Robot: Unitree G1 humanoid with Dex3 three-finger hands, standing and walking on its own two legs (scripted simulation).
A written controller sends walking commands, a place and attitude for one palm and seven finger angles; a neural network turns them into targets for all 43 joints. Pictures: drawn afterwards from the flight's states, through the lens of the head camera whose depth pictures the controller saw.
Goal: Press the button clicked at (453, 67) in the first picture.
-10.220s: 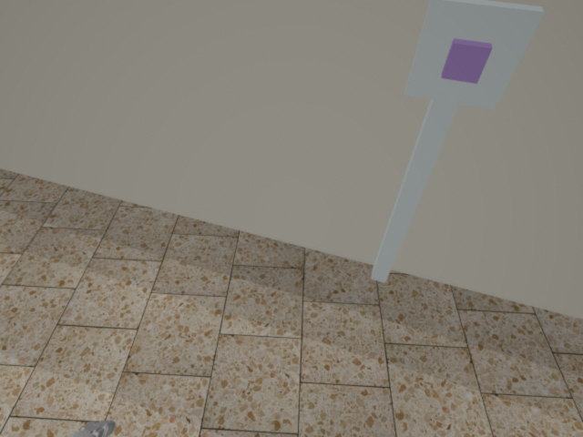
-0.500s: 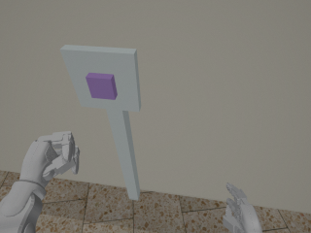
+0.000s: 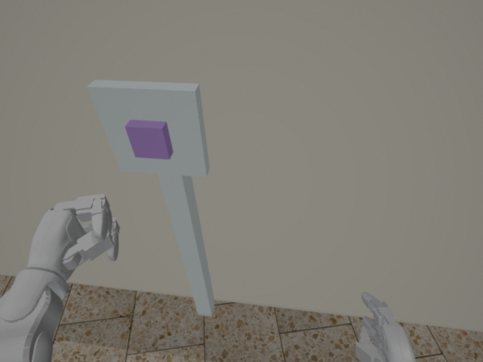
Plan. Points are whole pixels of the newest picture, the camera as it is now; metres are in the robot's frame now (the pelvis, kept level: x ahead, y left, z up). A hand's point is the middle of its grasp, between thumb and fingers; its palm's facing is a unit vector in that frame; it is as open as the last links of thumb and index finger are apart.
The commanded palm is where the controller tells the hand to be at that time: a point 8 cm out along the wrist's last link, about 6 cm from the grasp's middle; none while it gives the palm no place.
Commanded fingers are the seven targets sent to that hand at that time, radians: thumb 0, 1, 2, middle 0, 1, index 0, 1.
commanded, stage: raise the hand and make a fist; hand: left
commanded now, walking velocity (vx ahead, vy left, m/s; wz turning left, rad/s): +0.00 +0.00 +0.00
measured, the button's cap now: (151, 139) +0.47 +0.23 +0.15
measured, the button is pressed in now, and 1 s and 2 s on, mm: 0 0 0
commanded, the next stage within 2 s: aim a knuckle at the button in 0.02 s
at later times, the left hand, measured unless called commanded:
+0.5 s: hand (122, 217) +0.27 +0.21 +0.14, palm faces +0.03 -1.00 -0.05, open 3.1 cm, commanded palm +0.25 +0.26 +0.14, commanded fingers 0.00 0.90 0.90 -1.30 -1.50 -1.30 -1.50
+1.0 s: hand (136, 195) +0.33 +0.22 +0.13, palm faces +0.03 -1.00 -0.03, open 3.1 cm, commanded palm +0.31 +0.26 +0.13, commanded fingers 0.00 0.90 0.90 -1.30 -1.50 -1.30 -1.50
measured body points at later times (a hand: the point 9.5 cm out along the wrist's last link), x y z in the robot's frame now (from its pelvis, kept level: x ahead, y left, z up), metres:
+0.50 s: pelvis +0.00 -0.01 +0.00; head -0.02 -0.03 +0.45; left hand +0.27 +0.27 +0.15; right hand +0.18 -0.24 -0.07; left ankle +0.01 +0.11 -0.74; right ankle +0.00 -0.09 -0.74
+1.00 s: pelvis +0.00 +0.01 +0.00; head +0.00 -0.01 +0.45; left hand +0.33 +0.27 +0.14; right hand +0.17 -0.23 -0.08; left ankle +0.01 +0.11 -0.74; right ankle +0.00 -0.09 -0.74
